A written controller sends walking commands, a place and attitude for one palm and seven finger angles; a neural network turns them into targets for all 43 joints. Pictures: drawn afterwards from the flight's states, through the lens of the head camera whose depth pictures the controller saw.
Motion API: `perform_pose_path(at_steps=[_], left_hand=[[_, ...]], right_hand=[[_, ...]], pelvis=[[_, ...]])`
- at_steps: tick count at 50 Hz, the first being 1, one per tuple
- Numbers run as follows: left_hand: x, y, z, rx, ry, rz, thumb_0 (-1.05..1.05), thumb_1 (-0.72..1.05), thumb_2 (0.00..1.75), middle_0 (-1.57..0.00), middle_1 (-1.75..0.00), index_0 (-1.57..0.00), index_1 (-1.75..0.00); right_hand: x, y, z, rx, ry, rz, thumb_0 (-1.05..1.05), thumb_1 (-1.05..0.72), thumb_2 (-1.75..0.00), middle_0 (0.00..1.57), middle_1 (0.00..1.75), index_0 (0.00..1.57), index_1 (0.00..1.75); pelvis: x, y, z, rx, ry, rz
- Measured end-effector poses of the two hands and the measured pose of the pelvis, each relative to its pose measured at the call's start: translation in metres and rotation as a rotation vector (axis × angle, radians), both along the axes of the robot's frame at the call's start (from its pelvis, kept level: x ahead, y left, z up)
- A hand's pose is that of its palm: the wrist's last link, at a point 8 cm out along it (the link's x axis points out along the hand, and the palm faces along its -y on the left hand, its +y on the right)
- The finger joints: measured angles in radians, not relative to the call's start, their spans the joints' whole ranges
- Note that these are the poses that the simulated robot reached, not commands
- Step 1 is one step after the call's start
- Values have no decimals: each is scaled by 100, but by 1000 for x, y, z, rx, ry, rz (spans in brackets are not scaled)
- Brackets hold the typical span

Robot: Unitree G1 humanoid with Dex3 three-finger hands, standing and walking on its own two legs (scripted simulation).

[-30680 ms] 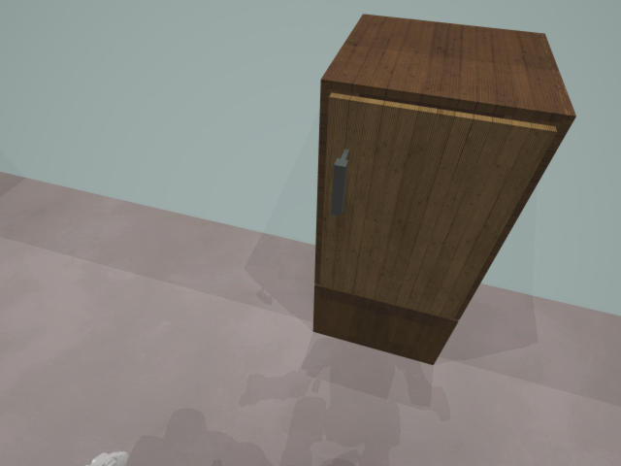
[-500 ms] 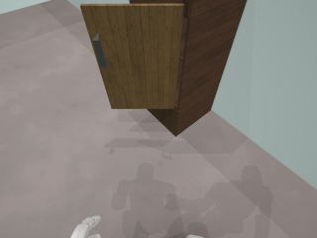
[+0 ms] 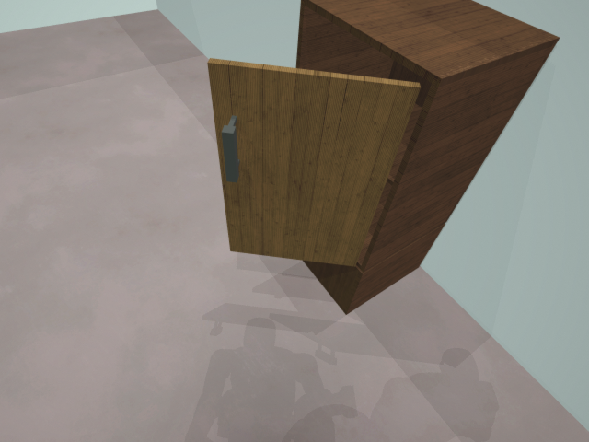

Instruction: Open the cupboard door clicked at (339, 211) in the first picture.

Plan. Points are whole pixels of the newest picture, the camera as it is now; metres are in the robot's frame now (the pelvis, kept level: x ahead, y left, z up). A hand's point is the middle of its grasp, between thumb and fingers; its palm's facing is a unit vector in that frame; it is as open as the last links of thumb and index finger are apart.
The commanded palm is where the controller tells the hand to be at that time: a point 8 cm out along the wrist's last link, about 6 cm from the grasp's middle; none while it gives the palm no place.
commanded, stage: take the last steps up to it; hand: left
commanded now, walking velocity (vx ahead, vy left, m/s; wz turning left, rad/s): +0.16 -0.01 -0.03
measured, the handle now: (233, 149) +0.65 +0.19 -0.01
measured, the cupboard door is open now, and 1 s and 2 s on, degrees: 50 50 50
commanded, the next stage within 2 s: come to a stop and stand still in 0.02 s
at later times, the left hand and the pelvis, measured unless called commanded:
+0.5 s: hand (203, 428) +0.16 +0.15 -0.17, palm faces +0.02 -0.98 -0.20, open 7.3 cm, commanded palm none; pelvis +0.07 -0.02 +0.00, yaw +1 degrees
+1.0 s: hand out of the picture +0.02 +0.18 -0.17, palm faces +0.01 -0.97 -0.22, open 7.4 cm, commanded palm none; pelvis +0.03 +0.00 +0.01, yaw -1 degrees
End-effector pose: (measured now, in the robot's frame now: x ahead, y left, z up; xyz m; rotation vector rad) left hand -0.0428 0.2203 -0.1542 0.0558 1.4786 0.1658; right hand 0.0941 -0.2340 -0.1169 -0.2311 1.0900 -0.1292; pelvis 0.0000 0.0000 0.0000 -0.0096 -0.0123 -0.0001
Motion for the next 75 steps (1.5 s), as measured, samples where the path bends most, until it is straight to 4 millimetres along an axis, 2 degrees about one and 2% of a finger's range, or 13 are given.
perform_pose_path(at_steps=[6, 13, 17, 22, 26, 31, 38, 44, 51, 59, 67, 71, 75], left_hand=[[84, 8, 16, 27, -125, -45, 1, 92, 90, -20, -30, -19, -30], [161, 5, 23, 85, -201, -100, 1, 93, 90, -20, -30, -19, -30], [188, -10, 21, 100, -219, -135, 1, 93, 90, -20, -30, -19, -30], [201, -25, 19, 87, -238, -133, 1, 92, 90, -20, -30, -19, -30], [196, -20, 19, 76, -263, -94, 0, 92, 90, -20, -30, -20, -30], [175, 2, 5, 57, -253, -64, 0, 92, 90, -20, -30, -20, -30], [129, 27, 9, 67, -159, -26, 0, 91, 90, -20, -30, -20, -30], [87, 28, 17, 93, -80, -30, 1, 91, 90, -20, -30, -19, -30], [58, 7, 22, 83, -22, -70, 1, 91, 90, -20, -30, -19, -30], [60, -20, 14, 28, -63, -79, 1, 92, 90, -20, -30, -20, -30], [57, -25, 14, 18, -50, -80, 2, 93, 90, -20, -30, -20, -30], [55, -26, 15, 27, -42, -86, 1, 92, 90, -20, -30, -20, -30], [54, -21, 14, 44, -62, -113, 1, 91, 90, -20, -30, -20, -30]], right_hand=[[-19, 7, -4, 18, 124, -64, -1, -96, -90, 21, 30, 20, 30], [-49, 8, -20, 70, 306, -123, 0, -93, -90, 20, 30, 20, 30], [-52, 2, -34, 110, 366, -177, 0, -92, -90, 20, 30, 20, 30], [-43, -6, -35, 102, 390, -182, 0, -91, -90, 20, 30, 20, 30], [-25, -13, -26, 58, 357, -147, 0, -91, -90, 20, 30, 20, 30], [-3, -11, -18, -1, 240, -113, 0, -91, -90, 20, 30, 20, 30], [2, 10, -6, -9, 172, -62, 0, -91, -90, 20, 30, 20, 30], [2, 16, -12, 35, 158, -51, 0, -92, -90, 20, 30, 20, 30], [-20, 8, -21, 78, 172, -104, 0, -93, -90, 21, 30, 20, 30], [-67, -5, -17, 53, 273, -129, 0, -92, -90, 20, 30, 20, 30], [-106, 0, -17, 62, 374, -156, 0, -91, -90, 20, 30, 20, 30], [-114, 6, -18, 80, 401, -156, 0, -91, -90, 20, 30, 20, 30], [-103, 13, -23, 93, 336, -148, 1, -91, -90, 20, 30, 20, 30]], pelvis=[[30, 5, 11, 14, 12, -12], [64, -10, 8, 31, 6, -8], [78, -23, 0, 33, 6, -19], [77, -26, 0, 20, 11, 9], [68, -21, 4, 22, 11, 19], [55, -4, -3, 6, 4, 25], [44, 8, 5, 5, 5, 12], [35, 7, 7, 20, 25, -8], [26, -1, 8, 23, 14, -17], [22, -10, 10, 19, -16, -12], [21, -14, 11, 16, -18, -10], [22, -14, 10, 9, -8, -12], [19, -9, 6, -7, -4, -14]])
